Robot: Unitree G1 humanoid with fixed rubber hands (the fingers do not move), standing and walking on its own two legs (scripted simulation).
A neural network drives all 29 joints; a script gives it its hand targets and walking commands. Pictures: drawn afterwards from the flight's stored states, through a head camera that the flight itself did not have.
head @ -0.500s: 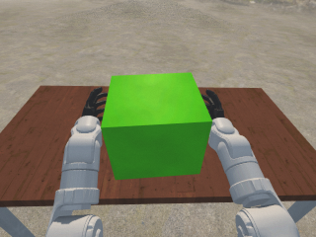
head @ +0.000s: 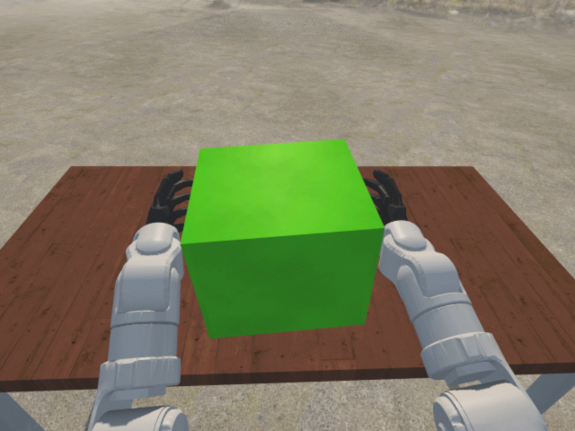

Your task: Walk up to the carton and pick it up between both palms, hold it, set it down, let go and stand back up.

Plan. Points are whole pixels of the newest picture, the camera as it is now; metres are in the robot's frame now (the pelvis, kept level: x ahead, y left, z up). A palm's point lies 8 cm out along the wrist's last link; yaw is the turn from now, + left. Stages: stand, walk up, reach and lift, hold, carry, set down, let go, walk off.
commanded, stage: hold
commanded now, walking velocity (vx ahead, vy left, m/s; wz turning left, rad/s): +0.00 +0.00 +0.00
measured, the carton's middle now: (280, 234) +0.37 +0.01 +0.15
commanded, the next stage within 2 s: none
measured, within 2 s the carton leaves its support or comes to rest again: neither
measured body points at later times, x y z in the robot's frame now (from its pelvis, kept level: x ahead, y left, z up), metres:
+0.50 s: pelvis -0.01 +0.00 +0.00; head -0.06 +0.01 +0.45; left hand +0.36 +0.15 +0.18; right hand +0.36 -0.15 +0.17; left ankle +0.00 +0.14 -0.75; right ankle +0.02 -0.14 -0.75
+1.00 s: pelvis +0.00 +0.00 +0.00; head -0.06 +0.01 +0.45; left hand +0.37 +0.17 +0.18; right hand +0.37 -0.14 +0.18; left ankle +0.00 +0.14 -0.75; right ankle +0.02 -0.14 -0.75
